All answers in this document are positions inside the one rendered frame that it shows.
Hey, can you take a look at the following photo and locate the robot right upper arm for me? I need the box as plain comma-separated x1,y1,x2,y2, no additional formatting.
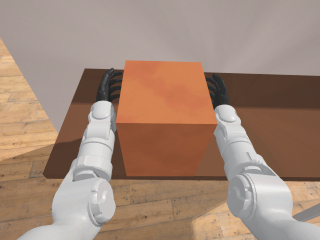
226,173,320,240

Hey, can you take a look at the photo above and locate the table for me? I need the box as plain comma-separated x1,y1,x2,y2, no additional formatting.
43,68,320,222

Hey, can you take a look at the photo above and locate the robot left hand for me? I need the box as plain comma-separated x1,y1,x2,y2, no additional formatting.
96,68,123,102

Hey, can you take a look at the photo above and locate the robot left upper arm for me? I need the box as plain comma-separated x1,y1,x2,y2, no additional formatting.
17,177,116,240

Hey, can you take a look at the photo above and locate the robot left forearm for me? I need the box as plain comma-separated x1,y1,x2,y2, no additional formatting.
51,100,117,218

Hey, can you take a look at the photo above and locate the carton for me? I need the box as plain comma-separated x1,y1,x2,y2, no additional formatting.
116,60,218,176

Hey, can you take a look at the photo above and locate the robot right forearm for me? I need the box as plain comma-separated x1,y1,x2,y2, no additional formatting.
213,104,293,211

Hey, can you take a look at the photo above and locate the robot right hand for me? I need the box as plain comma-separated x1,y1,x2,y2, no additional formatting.
205,73,230,110

